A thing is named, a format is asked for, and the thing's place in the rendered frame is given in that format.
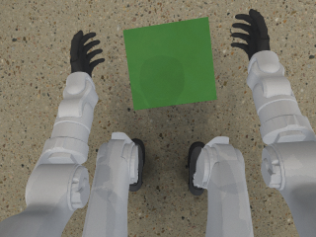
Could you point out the left robot upper arm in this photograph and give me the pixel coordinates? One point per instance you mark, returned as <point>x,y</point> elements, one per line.
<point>54,192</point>

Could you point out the robot left thigh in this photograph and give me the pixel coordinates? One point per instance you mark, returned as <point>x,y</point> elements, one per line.
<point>106,214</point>

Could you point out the right robot forearm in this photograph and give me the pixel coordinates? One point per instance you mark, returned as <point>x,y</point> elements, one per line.
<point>280,117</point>

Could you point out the robot right foot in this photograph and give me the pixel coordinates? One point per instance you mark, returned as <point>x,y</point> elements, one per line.
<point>193,155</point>

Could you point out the robot left hand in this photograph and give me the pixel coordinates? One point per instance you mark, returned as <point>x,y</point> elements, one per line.
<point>79,58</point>

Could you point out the robot right hand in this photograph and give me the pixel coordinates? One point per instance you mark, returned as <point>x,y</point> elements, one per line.
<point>257,38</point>

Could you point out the carton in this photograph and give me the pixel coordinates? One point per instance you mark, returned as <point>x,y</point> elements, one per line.
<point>170,64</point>

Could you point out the left robot forearm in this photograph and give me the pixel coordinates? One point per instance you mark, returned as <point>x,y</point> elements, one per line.
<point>68,143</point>

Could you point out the right robot upper arm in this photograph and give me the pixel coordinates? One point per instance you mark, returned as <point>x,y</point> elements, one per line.
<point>290,167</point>

